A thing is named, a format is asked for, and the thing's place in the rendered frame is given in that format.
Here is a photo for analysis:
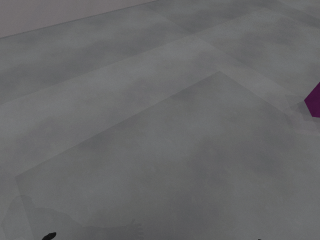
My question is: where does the carton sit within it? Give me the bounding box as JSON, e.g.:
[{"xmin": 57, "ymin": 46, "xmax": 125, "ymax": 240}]
[{"xmin": 304, "ymin": 82, "xmax": 320, "ymax": 118}]

